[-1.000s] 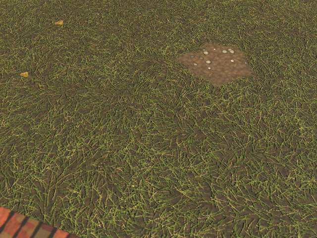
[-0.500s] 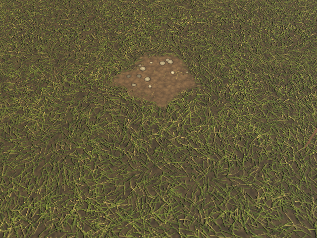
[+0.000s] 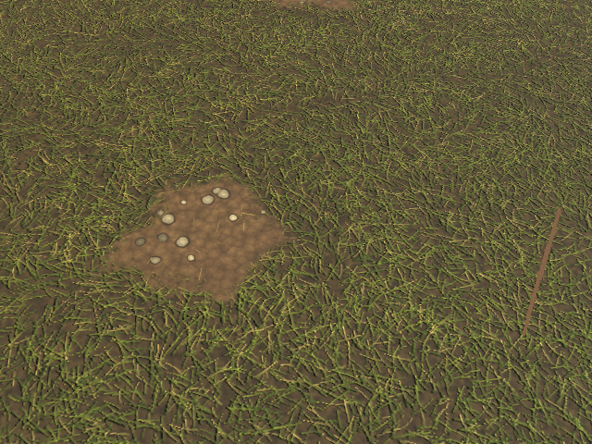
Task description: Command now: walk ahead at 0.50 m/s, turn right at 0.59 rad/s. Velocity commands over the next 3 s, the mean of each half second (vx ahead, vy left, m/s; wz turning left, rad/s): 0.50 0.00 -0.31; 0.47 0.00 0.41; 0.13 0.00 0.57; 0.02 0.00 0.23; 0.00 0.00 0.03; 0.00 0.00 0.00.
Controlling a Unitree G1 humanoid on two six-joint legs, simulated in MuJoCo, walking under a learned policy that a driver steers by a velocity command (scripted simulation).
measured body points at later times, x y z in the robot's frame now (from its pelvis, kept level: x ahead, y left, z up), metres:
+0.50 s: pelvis +0.23 -0.08 +0.01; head +0.25 -0.10 +0.46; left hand +0.38 +0.16 -0.11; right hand +0.22 -0.33 -0.14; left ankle +0.21 +0.08 -0.65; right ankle +0.23 -0.14 -0.73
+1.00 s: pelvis +0.48 -0.06 -0.01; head +0.52 -0.06 +0.44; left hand +0.50 +0.20 -0.15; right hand +0.64 -0.31 -0.13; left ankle +0.53 -0.02 -0.73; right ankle +0.36 -0.19 -0.62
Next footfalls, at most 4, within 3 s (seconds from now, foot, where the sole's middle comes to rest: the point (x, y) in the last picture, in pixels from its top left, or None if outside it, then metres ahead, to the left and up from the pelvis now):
0.32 right None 0.27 -0.15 -0.77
0.88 left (312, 401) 0.57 -0.01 -0.77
1.42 right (373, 340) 0.74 -0.16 -0.77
1.84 left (301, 394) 0.59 0.02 -0.77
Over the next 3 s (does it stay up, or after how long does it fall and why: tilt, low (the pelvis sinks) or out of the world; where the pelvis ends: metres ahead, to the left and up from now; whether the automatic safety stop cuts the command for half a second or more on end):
stays up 0.63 -0.07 0.01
